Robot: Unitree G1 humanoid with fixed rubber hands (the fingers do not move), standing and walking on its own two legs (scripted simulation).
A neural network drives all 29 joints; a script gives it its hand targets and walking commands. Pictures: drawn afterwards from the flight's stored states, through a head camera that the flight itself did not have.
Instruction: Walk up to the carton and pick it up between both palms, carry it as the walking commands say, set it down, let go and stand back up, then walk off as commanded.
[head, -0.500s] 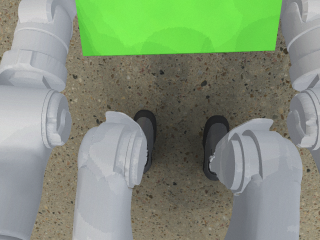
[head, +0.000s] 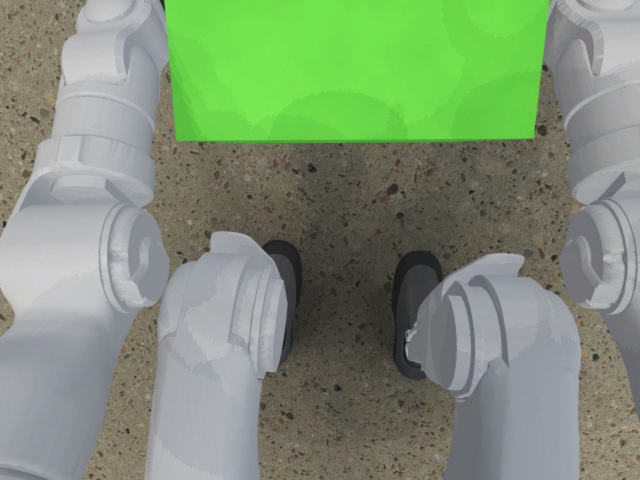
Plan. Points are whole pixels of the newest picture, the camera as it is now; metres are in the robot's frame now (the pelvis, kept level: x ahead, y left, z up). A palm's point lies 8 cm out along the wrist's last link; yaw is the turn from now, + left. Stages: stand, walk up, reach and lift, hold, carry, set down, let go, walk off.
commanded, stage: reach and lift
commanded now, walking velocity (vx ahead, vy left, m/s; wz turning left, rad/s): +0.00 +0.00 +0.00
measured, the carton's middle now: (348, 3) +0.55 +0.03 -0.23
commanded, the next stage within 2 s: none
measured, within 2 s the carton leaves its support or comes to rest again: leaves its support in 0.22 s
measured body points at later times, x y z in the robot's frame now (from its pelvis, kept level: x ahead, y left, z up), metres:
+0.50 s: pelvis +0.01 +0.01 +0.03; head +0.37 +0.03 +0.28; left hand +0.57 +0.23 -0.12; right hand +0.60 -0.14 -0.12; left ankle +0.12 +0.11 -0.33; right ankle +0.12 -0.11 -0.33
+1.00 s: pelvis +0.01 -0.01 +0.06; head +0.35 +0.00 +0.35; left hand +0.56 +0.22 -0.04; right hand +0.60 -0.15 -0.06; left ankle +0.12 +0.11 -0.33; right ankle +0.12 -0.12 -0.33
